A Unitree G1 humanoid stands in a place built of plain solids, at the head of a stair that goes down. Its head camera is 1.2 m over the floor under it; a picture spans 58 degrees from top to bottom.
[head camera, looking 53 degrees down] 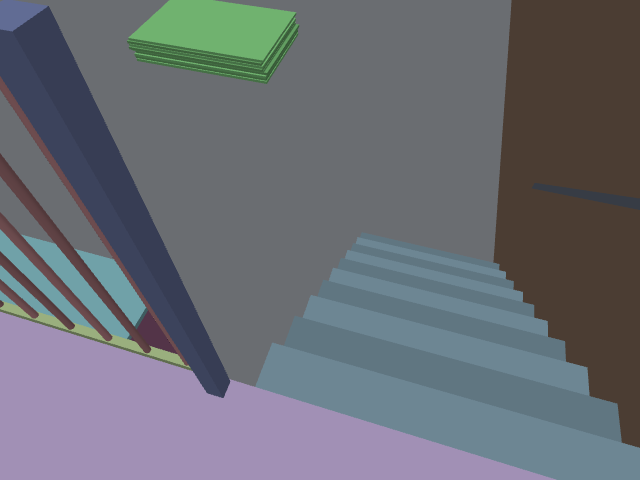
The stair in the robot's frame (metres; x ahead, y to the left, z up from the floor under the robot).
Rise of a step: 0.19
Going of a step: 0.21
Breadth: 1.21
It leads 17 degrees to the right of straight ahead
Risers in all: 11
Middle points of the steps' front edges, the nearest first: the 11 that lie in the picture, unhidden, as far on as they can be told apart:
0.24 -0.36 0.00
0.44 -0.42 -0.19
0.64 -0.48 -0.38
0.84 -0.54 -0.56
1.04 -0.60 -0.75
1.24 -0.66 -0.94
1.44 -0.72 -1.13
1.64 -0.78 -1.32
1.84 -0.84 -1.50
2.04 -0.90 -1.69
2.24 -0.95 -1.88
